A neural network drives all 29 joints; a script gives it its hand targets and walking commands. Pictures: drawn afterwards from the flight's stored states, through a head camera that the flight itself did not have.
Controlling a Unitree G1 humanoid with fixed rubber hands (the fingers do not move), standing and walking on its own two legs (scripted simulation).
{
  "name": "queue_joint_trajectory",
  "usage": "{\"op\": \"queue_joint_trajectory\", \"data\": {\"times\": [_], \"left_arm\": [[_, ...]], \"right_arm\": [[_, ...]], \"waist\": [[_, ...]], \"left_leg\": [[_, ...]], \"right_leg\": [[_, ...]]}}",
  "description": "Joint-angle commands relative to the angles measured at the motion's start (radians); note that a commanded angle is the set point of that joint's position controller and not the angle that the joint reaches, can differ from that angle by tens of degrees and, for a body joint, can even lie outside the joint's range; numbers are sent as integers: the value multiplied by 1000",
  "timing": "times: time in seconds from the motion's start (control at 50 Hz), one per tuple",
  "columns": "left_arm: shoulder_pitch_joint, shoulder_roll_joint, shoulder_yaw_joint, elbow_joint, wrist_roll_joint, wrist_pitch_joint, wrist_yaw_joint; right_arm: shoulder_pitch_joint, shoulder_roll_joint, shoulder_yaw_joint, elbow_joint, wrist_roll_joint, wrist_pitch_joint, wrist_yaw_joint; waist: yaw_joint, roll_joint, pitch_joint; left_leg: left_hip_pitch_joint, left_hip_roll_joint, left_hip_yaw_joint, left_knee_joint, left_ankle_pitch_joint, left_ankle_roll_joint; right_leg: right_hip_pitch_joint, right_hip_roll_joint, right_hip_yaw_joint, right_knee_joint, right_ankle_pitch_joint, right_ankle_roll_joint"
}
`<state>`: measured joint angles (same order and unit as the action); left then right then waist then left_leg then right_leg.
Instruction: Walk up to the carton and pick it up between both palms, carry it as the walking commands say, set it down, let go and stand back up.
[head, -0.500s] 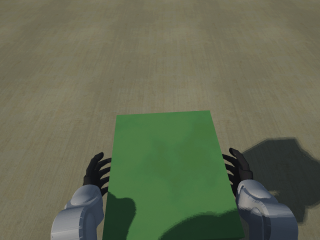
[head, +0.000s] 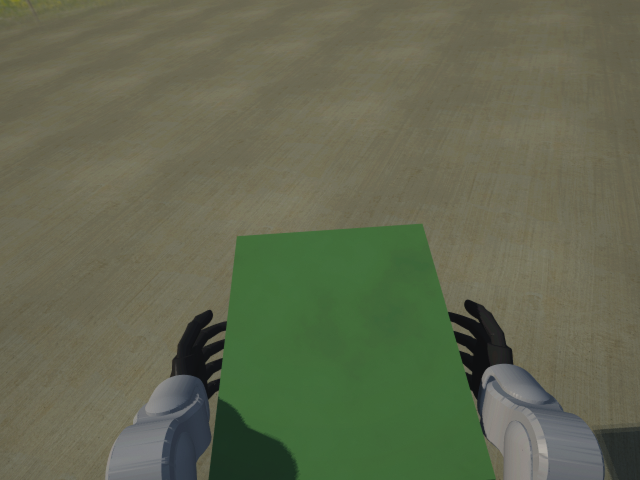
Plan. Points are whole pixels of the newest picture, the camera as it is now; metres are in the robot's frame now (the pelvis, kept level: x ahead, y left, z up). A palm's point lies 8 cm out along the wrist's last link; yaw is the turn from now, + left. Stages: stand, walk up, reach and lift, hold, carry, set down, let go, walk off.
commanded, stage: carry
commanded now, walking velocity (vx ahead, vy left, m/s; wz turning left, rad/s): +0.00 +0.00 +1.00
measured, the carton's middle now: (338, 373) +0.27 -0.01 +0.03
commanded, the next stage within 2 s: none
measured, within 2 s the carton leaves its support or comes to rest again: neither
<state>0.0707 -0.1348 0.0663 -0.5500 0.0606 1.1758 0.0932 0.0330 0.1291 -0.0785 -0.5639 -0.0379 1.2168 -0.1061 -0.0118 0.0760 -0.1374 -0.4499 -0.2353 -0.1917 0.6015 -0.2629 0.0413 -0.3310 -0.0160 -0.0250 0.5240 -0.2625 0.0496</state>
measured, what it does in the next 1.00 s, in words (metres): steps to the left, turning left: left foot, then right foot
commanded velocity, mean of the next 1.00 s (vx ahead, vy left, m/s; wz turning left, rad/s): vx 0.00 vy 0.00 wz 1.00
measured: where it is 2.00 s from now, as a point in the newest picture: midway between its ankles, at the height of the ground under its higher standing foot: outside the picture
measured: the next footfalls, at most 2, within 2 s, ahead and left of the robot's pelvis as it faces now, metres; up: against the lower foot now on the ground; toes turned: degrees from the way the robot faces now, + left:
left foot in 0.36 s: -0.02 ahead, +0.21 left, +0.00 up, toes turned +31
right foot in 0.76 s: +0.09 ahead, +0.09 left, +0.00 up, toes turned +43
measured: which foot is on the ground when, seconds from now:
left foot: up 0.00-0.34, down 0.36-0.78, up 0.80-1.00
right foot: down 0.00-0.34, up 0.36-0.74, down 0.76-1.00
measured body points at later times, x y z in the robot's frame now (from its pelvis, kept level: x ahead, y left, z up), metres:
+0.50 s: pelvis -0.04 +0.10 -0.02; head -0.02 +0.12 +0.43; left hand +0.07 +0.36 +0.03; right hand +0.25 +0.10 +0.04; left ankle -0.06 +0.19 -0.73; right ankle +0.01 -0.04 -0.66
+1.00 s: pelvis -0.04 +0.12 +0.01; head -0.02 +0.10 +0.46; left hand -0.06 +0.41 +0.11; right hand +0.22 +0.26 +0.09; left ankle -0.16 +0.19 -0.66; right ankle +0.06 +0.07 -0.73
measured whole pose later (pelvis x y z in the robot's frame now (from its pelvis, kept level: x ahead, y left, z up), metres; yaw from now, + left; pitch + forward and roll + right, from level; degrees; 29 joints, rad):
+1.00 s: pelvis -0.04 +0.12 +0.01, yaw +62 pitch +2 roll +4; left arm 0.05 -0.13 0.09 -0.58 0.06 1.20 0.09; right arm -0.01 0.13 -0.07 -0.56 -0.03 1.23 -0.11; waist -0.02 0.00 -0.08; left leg -0.53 0.01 0.10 1.00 -0.47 -0.04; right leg -0.28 -0.23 -0.26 0.54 -0.27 0.03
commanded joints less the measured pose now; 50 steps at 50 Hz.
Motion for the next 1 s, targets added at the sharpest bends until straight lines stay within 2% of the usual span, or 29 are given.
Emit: {"op": "queue_joint_trajectory", "data": {"times": [0.0, 0.04, 0.1, 0.12, 0.16, 0.26, 0.3, 0.32, 0.34, 0.36, 0.38, 0.4, 0.44, 0.46, 0.5, 0.54, 0.58, 0.62, 0.66, 0.68, 0.72, 0.74, 0.76, 0.78, 0.82, 0.84, 0.9, 0.96, 0.98], "left_arm": [[-276, -663, -597, -57, -241, -12, -85], [-385, -675, -589, -117, -229, -13, -81], [-363, -617, -597, -161, -266, 3, -69], [-317, -592, -552, -148, -247, -1, -68], [-386, -616, -607, -211, -274, 5, -63], [-268, -644, -548, -114, -251, 22, -50], [-382, -683, -593, -161, -286, 20, -56], [-360, -652, -607, -149, -280, 19, -55], [-379, -648, -634, -146, -289, 29, -57], [-394, -694, -651, -127, -299, 22, -57], [-328, -710, -655, -135, -286, 12, -65], [-406, -770, -689, -157, -339, -4, -82], [-530, -847, -747, -258, -371, -32, -98], [-560, -866, -752, -275, -374, -41, -93], [-494, -862, -752, -251, -371, -59, -93], [-434, -807, -727, -221, -340, -50, -90], [-312, -768, -653, -107, -301, -35, -85], [-297, -765, -647, -113, -305, -35, -99], [-340, -758, -651, -148, -305, -38, -95], [-402, -745, -653, -188, -313, -34, -93], [-380, -705, -631, -107, -272, -11, -86], [-353, -700, -608, -99, -261, -8, -88], [-425, -658, -609, -85, -256, -16, -78], [-296, -677, -571, -36, -225, -4, -78], [-256, -709, -542, -18, -233, 16, -86], [-316, -708, -565, -47, -240, 8, -82], [-421, -667, -596, -167, -263, 6, -79], [-323, -607, -526, -87, -228, 17, -68], [-368, -621, -546, -80, -244, 18, -69]], "right_arm": [[-445, 687, 726, -124, 288, -14, 95], [-555, 699, 739, -181, 321, -30, 99], [-384, 688, 699, -101, 284, 3, 85], [-424, 689, 727, -128, 309, 4, 79], [-386, 674, 693, -118, 283, 5, 77], [-426, 647, 691, -165, 279, 15, 56], [-363, 671, 673, -125, 265, 13, 65], [-311, 633, 652, -60, 249, 11, 69], [-268, 604, 603, -29, 215, 16, 65], [-316, 638, 606, -35, 233, 5, 73], [-312, 630, 628, -83, 259, -2, 91], [-314, 711, 640, -82, 261, -26, 94], [-421, 793, 662, -142, 281, -63, 113], [-455, 829, 664, -133, 293, -74, 117], [-401, 796, 667, -164, 282, -93, 120], [-390, 745, 672, -170, 291, -85, 127], [-380, 713, 706, -140, 281, -62, 118], [-350, 704, 704, -170, 267, -70, 102], [-378, 706, 732, -185, 270, -55, 108], [-399, 728, 718, -149, 277, -53, 108], [-404, 659, 693, -109, 261, -35, 100], [-391, 688, 689, -126, 275, -31, 99], [-462, 642, 691, -119, 266, -28, 95], [-479, 653, 720, -160, 291, -13, 96], [-397, 682, 706, -84, 281, 8, 99], [-418, 685, 699, -105, 286, -9, 99], [-402, 690, 676, -73, 281, 5, 107], [-438, 625, 701, -120, 275, 10, 78], [-397, 615, 673, -92, 251, 10, 70]], "waist": [[5, -251, -13], [0, -85, 3], [-2, -264, -26], [6, -356, -36], [12, -259, -54], [27, -415, -109], [-40, -173, -198], [-17, 187, -211], [-11, 311, -121], [-10, 156, -153], [-16, 109, -149], [-22, 17, -134], [-15, 66, -184], [-9, 118, -203], [-9, 65, -206], [-11, 98, -206], [-15, -61, -211], [-17, 1, -226], [-17, -59, -214], [-18, 16, -190], [23, 83, -169], [20, -127, -201], [15, -373, -193], [17, -407, -159], [5, -138, -60], [1, -107, -70], [1, -191, -59], [13, -361, -71], [7, -344, -69]], "left_leg": [[-225, 220, 200, 576, -217, -107], [-217, 241, 220, 596, -165, -117], [-158, 234, 283, 535, -125, -109], [-202, 226, 313, 471, -153, -118], [-155, 244, 349, 375, -195, -114], [4, 191, 466, 105, -132, -84], [319, 261, 276, -164, 134, -17], [508, 500, -117, -178, 759, 79], [536, 615, -292, -63, 1420, 144], [566, 551, -125, 8, 1325, 158], [542, 522, -73, 12, 1096, 138], [402, 502, -150, -83, 734, 143], [316, 449, -96, -123, 394, 123], [351, 439, -98, -105, 421, 128], [308, 401, -64, -103, 461, 109], [276, 410, -195, -136, 390, 140], [273, 423, -254, -182, 226, 142], [243, 416, -275, -128, 405, 177], [277, 372, -251, -135, 425, 151], [273, 379, -294, -137, 494, 161], [28, 261, -151, -86, 306, 52], [-126, 191, -20, 70, 74, -24], [-217, 78, 158, 302, -303, -74], [-177, 195, 214, 478, -366, -71], [-171, 245, 227, 582, -207, -86], [-200, 248, 225, 520, -192, -84], [-169, 261, 275, 438, -206, -88], [-98, 259, 349, 360, -204, -79], [-82, 270, 381, 345, -183, -87]], "right_leg": [[149, -487, 189, -211, 320, -149], [116, -383, 37, -181, 294, -93], [127, -338, -79, -192, 207, -58], [218, -349, -72, -164, 333, -74], [210, -412, -131, -90, 534, -79], [257, -406, -251, 99, 672, 2], [45, -360, -272, 469, 382, 80], [-275, -237, -248, 683, -320, 147], [-469, -169, -154, 826, -591, 175], [-447, -180, -84, 841, -533, 152], [-488, -182, -54, 842, -454, 141], [-448, -176, -19, 799, -367, 127], [-395, -168, -13, 749, -248, 104], [-373, -159, -22, 700, -235, 102], [-338, -129, -31, 645, -181, 100], [-309, -104, 5, 576, -183, 83], [-312, -78, 19, 519, -170, 78], [-219, -34, 28, 344, -168, 67], [-176, 9, -1, 224, -170, 58], [-148, 33, 4, 152, -170, 55], [158, -44, 17, -117, -4, 28], [326, -257, 169, -230, 67, -18], [330, -468, 361, -261, 181, -155], [233, -537, 319, -225, 251, -218], [149, -422, 96, -199, 264, -140], [200, -385, 25, -156, 346, -107], [219, -403, -85, -114, 473, -93], [174, -425, -132, -145, 317, -78], [174, -418, -207, -100, 402, -83]]}}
